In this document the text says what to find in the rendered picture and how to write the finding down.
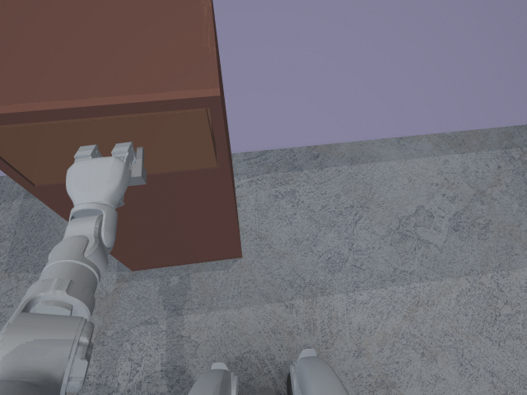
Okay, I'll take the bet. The robot left hand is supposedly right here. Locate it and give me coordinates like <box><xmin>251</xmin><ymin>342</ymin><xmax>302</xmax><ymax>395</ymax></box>
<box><xmin>66</xmin><ymin>142</ymin><xmax>137</xmax><ymax>209</ymax></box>

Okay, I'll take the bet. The drawer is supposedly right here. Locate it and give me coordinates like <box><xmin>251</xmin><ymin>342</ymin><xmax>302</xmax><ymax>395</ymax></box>
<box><xmin>0</xmin><ymin>108</ymin><xmax>217</xmax><ymax>185</ymax></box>

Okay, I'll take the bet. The handle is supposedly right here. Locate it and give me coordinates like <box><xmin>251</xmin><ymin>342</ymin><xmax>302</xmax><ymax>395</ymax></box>
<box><xmin>128</xmin><ymin>147</ymin><xmax>147</xmax><ymax>186</ymax></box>

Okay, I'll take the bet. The cabinet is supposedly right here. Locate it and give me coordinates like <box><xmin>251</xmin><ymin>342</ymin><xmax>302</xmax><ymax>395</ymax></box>
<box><xmin>0</xmin><ymin>0</ymin><xmax>242</xmax><ymax>272</ymax></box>

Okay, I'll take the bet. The robot left thigh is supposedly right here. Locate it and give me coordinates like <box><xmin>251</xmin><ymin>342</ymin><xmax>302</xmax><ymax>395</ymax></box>
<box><xmin>188</xmin><ymin>369</ymin><xmax>239</xmax><ymax>395</ymax></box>

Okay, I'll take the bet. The right robot shin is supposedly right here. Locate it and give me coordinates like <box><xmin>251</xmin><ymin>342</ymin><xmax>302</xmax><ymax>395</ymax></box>
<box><xmin>296</xmin><ymin>349</ymin><xmax>317</xmax><ymax>362</ymax></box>

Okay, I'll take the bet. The robot left forearm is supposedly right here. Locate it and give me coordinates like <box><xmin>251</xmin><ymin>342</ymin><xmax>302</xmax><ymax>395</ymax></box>
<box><xmin>0</xmin><ymin>202</ymin><xmax>118</xmax><ymax>346</ymax></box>

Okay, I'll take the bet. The robot left upper arm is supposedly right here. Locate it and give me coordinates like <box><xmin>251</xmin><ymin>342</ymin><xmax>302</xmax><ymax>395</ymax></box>
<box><xmin>0</xmin><ymin>312</ymin><xmax>95</xmax><ymax>395</ymax></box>

